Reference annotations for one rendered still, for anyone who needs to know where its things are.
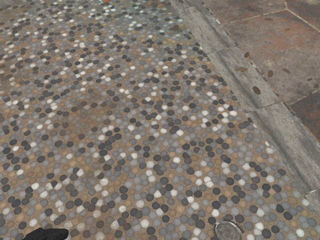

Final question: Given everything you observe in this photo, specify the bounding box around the robot left hand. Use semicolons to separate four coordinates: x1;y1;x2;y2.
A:
22;227;69;240

